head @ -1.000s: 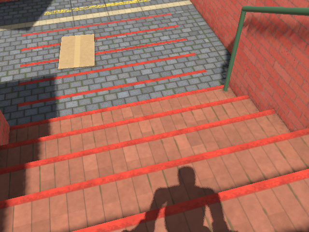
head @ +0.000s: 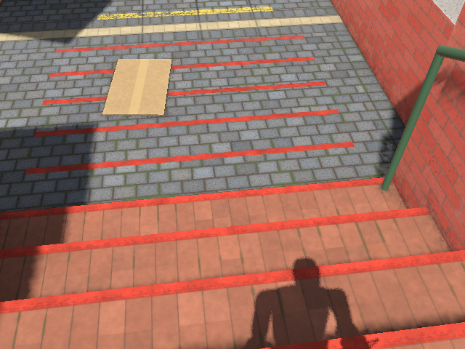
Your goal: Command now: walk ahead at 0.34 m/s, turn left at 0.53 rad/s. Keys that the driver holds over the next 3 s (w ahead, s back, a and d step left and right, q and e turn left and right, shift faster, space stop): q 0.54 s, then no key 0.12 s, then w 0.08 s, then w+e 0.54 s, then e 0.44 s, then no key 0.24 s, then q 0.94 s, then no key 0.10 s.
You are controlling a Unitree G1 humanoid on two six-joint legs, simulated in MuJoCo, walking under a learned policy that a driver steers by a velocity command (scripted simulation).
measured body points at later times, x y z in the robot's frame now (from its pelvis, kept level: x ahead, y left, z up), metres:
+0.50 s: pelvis +0.15 -0.02 -0.06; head +0.18 -0.02 +0.39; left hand +0.07 +0.20 -0.20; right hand +0.42 -0.17 -0.15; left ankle +0.14 +0.10 -0.66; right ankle +0.18 -0.13 -0.75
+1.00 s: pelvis +0.25 +0.10 -0.11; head +0.28 +0.11 +0.34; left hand +0.11 +0.31 -0.25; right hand +0.45 -0.06 -0.22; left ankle +0.16 +0.13 -0.76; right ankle +0.38 +0.01 -0.77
